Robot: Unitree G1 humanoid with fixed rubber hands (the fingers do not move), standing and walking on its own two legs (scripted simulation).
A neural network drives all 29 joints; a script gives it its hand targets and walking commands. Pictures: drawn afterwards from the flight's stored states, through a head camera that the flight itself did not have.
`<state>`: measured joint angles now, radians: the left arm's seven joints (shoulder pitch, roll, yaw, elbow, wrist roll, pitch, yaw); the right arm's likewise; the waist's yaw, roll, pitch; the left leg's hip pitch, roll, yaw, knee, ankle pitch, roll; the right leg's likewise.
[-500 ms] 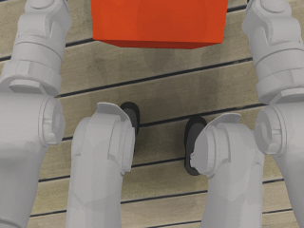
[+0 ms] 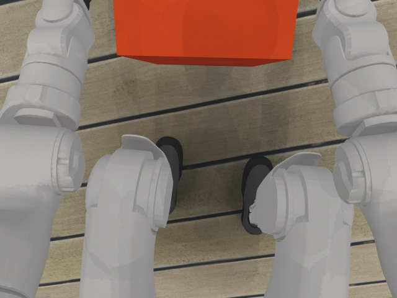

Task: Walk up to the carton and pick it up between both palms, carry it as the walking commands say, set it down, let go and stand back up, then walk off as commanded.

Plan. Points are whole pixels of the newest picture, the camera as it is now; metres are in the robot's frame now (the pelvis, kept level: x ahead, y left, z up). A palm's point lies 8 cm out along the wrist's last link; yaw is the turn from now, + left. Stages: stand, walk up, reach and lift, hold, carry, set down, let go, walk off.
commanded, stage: reach and lift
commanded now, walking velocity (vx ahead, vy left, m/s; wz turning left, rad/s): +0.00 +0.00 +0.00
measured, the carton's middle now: out of the picture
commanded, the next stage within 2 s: none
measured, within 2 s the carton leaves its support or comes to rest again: leaves its support in 1.16 s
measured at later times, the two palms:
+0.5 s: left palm out of the picture +0.53 +0.21 -0.19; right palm out of the picture +0.56 -0.09 -0.18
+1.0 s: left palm out of the picture +0.53 +0.22 -0.18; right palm out of the picture +0.56 -0.09 -0.18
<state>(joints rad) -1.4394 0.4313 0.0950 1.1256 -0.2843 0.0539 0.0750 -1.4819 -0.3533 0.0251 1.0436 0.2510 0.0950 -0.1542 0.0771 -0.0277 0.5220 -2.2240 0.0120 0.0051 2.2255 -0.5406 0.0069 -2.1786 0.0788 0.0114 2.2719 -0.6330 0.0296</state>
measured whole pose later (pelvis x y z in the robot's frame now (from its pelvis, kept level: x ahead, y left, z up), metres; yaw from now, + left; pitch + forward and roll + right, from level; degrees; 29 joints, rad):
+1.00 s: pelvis +0.00 +0.00 -0.01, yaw -1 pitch +30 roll +1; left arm -1.49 0.39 0.07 1.12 -0.24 0.14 0.06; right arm -1.53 -0.26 -0.08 1.09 0.17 0.15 -0.16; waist 0.08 -0.05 0.52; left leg -2.22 0.02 0.00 2.26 -0.56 0.00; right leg -2.19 0.10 0.02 2.30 -0.64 0.03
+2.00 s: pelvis -0.01 +0.00 +0.05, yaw +0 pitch +28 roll -2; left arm -1.44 0.26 0.25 0.71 -0.03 0.41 0.13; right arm -1.40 -0.16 -0.33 0.64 0.01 0.36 -0.16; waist 0.07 -0.04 0.53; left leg -2.05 -0.08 -0.06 2.06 -0.50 -0.04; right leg -1.99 0.13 0.02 2.09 -0.60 0.07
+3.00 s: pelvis -0.04 +0.00 +0.16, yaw +2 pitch +21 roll -1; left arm -1.29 0.18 0.33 0.58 0.04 0.49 0.09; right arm -1.28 -0.08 -0.39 0.53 -0.08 0.44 -0.12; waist 0.06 -0.04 0.52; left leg -1.66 -0.10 -0.09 1.70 -0.41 -0.05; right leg -1.61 0.13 0.06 1.74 -0.50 0.05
